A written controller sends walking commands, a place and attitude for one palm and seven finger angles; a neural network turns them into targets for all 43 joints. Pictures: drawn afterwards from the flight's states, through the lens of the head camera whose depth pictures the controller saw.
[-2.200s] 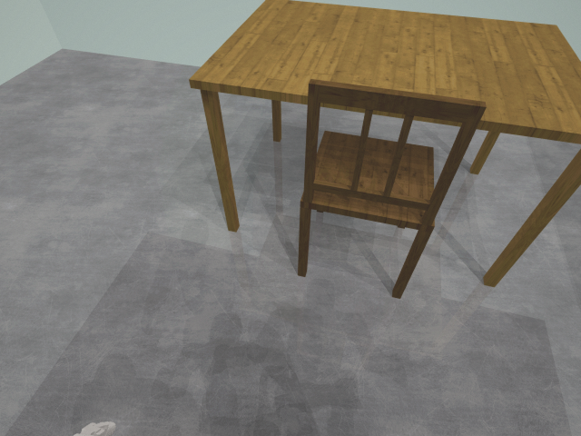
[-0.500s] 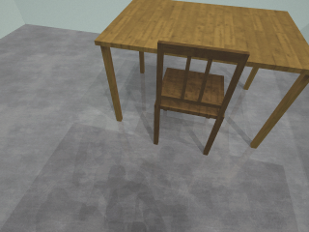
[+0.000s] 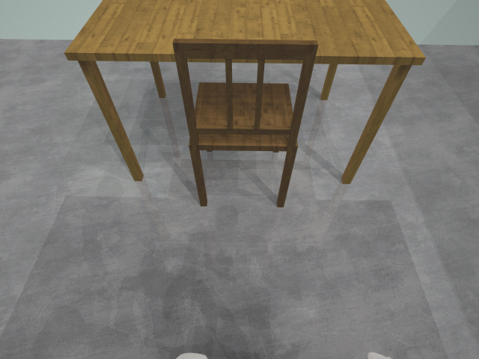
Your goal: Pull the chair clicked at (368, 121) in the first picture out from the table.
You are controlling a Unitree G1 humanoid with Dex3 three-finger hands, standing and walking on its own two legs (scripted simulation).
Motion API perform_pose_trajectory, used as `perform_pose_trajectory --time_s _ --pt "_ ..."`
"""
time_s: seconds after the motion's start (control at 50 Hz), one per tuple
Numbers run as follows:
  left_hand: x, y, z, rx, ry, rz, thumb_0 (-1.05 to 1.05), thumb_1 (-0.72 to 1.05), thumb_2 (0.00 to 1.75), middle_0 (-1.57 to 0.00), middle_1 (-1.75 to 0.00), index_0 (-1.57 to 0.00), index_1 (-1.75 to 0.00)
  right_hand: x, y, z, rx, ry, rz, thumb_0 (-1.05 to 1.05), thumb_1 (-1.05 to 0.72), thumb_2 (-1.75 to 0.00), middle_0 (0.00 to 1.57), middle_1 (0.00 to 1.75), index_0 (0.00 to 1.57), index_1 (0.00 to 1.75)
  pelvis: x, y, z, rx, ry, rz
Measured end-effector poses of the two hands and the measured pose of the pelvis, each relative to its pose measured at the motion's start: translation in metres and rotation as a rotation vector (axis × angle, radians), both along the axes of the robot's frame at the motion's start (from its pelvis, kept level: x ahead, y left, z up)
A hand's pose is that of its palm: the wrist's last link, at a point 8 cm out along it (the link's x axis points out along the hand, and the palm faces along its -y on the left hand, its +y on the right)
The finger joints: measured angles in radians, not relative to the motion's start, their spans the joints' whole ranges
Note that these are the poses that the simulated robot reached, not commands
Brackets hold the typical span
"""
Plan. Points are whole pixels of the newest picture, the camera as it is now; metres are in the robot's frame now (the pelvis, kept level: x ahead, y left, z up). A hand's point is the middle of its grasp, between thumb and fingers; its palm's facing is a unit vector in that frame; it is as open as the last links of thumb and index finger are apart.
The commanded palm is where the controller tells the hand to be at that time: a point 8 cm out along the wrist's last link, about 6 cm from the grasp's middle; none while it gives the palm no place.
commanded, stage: walk to a spot facing it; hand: left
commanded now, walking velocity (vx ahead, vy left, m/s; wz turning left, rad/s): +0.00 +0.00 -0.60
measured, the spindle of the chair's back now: (229, 95) +0.87 +0.13 -0.11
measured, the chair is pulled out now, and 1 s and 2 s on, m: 0.00 0.00 0.00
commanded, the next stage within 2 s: turn to face it in 1.18 s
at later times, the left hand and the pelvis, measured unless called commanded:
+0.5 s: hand (163, 341) +0.16 +0.17 -0.16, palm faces -0.33 -0.91 -0.26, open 7.4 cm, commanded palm none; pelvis -0.02 +0.00 -0.02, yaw -20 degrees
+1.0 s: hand (188, 299) +0.25 +0.14 -0.17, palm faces -0.55 -0.82 -0.16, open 7.4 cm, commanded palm none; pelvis +0.09 +0.00 +0.00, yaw -38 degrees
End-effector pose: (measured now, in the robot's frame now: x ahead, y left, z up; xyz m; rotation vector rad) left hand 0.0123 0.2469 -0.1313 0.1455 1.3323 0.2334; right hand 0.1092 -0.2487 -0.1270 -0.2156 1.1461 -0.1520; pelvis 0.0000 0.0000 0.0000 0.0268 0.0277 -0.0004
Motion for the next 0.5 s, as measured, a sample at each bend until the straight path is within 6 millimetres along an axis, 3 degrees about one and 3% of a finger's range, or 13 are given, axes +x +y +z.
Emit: perform_pose_trajectory --time_s 0.08,0.14,0.26,0.36,0.5 --pt "0.014 0.025 -0.009 0.003 -0.02 -0.047 0.0 0.9 0.9 -0.21 -0.3 -0.2 -0.3 -0.012 0.007 0.008 -0.038 -0.054 -0.044 0.01 -0.9 -0.9 0.2 0.3 0.2 0.3 -0.007 0.016 -0.005 -0.021 0.012 -0.048" --pt "0.031 0.04 -0.011 0.005 -0.041 -0.088 0.0 0.9 0.9 -0.21 -0.3 -0.2 -0.3 -0.034 0.011 0.015 -0.062 -0.053 -0.075 0.01 -0.9 -0.9 0.2 0.3 0.2 0.3 -0.012 0.023 -0.004 -0.025 -0.001 -0.082" --pt "0.069 0.05 -0.001 0.007 -0.083 -0.19 0.0 0.9 0.9 -0.2 -0.3 -0.2 -0.3 -0.079 0.015 0.02 -0.071 -0.002 -0.159 0.01 -0.9 -0.9 0.2 0.3 0.2 0.3 -0.013 0.028 0.003 -0.043 -0.017 -0.169" --pt "0.104 0.029 0.002 -0.001 -0.091 -0.305 0.0 0.91 0.9 -0.2 -0.3 -0.2 -0.3 -0.122 0.013 0.012 -0.044 0.041 -0.263 0.01 -0.9 -0.9 0.2 0.3 0.2 0.3 -0.015 0.024 0.002 -0.05 -0.023 -0.246" --pt "0.157 -0.031 0.0 0.002 -0.195 -0.48 0.0 0.9 0.9 -0.2 -0.3 -0.2 -0.3 -0.193 -0.007 -0.023 0.001 0.15 -0.416 0.01 -0.9 -0.9 0.2 0.3 0.2 0.3 -0.019 0.003 -0.018 -0.05 -0.021 -0.341"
